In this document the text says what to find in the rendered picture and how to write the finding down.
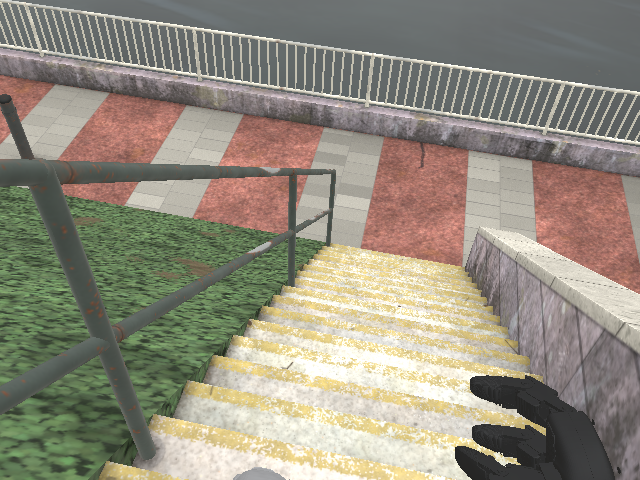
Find stairs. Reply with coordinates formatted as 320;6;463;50
98;243;546;480

